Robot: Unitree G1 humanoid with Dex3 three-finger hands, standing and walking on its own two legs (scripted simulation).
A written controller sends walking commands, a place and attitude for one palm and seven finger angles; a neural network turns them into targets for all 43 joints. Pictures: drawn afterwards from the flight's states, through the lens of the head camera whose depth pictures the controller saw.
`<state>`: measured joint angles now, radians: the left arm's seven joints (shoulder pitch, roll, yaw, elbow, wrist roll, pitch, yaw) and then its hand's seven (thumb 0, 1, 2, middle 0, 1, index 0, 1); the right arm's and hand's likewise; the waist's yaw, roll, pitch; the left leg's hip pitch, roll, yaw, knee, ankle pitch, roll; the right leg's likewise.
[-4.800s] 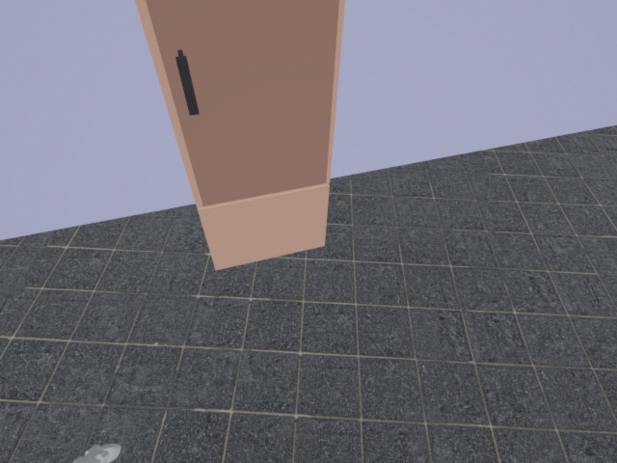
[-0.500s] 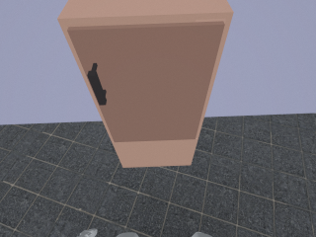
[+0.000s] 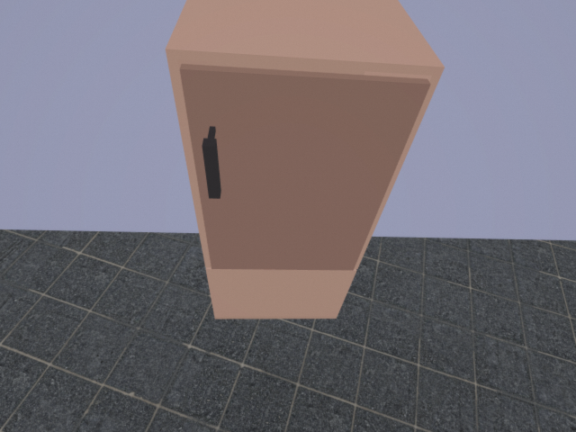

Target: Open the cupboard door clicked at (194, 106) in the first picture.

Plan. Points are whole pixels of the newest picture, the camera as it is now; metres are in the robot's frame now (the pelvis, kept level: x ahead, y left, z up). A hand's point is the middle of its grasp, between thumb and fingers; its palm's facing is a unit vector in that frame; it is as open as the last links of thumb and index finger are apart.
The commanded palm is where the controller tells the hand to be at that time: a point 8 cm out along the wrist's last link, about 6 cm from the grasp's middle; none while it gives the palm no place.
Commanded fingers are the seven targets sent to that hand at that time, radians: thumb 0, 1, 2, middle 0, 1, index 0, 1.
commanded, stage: come to a stop and stand still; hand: left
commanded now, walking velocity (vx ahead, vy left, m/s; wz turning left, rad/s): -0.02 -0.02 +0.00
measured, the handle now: (213, 163) +0.56 +0.18 +0.03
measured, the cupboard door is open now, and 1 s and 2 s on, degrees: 0 0 0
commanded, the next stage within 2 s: look again from close up in 0.64 s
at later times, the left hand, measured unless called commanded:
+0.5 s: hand out of the picture +0.00 +0.11 -0.18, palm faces +0.04 -0.98 -0.22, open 7.3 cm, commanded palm none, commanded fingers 0.00 0.90 0.90 -0.20 -0.30 -0.20 -0.30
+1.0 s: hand out of the picture -0.01 +0.13 -0.19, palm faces +0.03 -0.98 -0.18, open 7.4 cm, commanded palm none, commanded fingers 0.00 0.90 0.90 -0.20 -0.30 -0.20 -0.30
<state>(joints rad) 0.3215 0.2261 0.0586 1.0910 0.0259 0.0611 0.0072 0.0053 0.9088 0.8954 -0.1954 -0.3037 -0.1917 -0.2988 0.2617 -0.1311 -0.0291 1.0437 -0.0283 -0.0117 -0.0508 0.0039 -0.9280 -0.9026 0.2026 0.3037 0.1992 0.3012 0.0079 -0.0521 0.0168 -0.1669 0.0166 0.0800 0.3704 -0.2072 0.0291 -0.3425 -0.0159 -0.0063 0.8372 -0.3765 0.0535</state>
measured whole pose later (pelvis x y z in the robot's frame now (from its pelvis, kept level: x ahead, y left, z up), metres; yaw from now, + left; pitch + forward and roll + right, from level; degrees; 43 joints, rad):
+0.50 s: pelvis +0.00 -0.07 -0.01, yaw +0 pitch -1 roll +0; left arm 0.27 0.14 0.01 1.14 0.01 -0.01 0.04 0.02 0.94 0.89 -0.20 -0.30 -0.20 -0.30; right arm 0.30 -0.11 -0.01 1.18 -0.02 0.01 -0.04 0.00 -0.91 -0.90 0.20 0.30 0.19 0.30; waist -0.01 0.03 0.03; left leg -0.16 0.10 0.04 0.41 -0.22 -0.07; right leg -0.12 0.04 -0.08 0.42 -0.29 -0.06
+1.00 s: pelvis +0.00 -0.03 -0.01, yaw +0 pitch -1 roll -1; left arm 0.32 0.13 0.00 1.09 0.02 -0.01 0.04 0.00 0.91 0.89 -0.20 -0.30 -0.20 -0.30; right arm 0.27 -0.17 -0.01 1.04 -0.02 -0.02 -0.04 0.01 -0.94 -0.90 0.20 0.30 0.19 0.30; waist 0.01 0.01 0.02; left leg -0.23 0.03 0.05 0.57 -0.32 0.01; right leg -0.17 0.00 -0.05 0.53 -0.34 -0.01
